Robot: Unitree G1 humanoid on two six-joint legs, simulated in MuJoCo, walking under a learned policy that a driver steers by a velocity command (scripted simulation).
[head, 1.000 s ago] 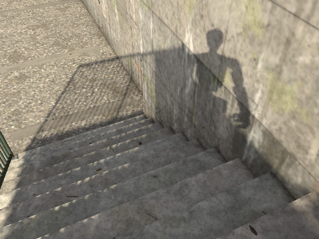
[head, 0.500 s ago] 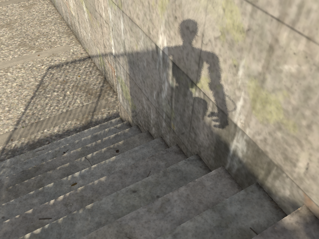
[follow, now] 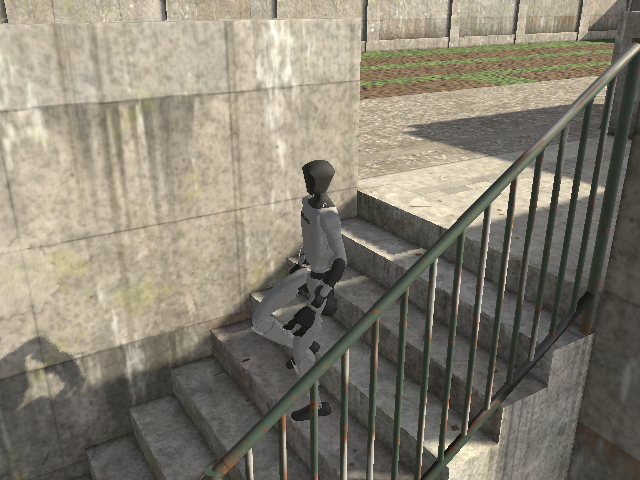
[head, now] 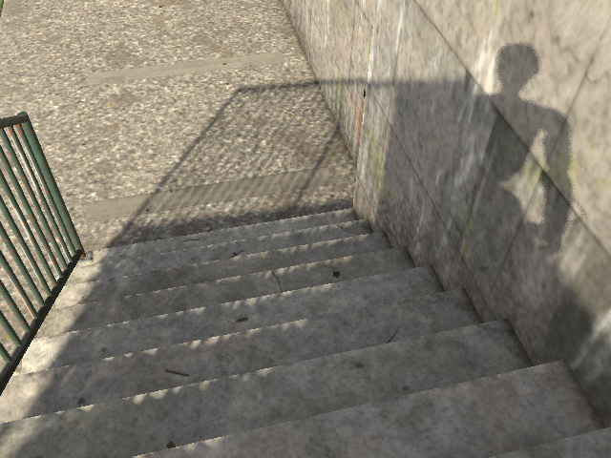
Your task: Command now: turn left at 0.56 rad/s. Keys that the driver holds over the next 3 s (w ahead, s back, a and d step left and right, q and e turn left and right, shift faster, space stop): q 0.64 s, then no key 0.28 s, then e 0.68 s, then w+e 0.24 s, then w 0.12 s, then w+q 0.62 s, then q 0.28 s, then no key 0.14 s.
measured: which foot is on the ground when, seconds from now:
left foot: down 0.00-0.28, up 0.30-0.92, down 0.94-1.00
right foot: up 0.00-0.26, down 0.28-0.94, up 0.96-1.00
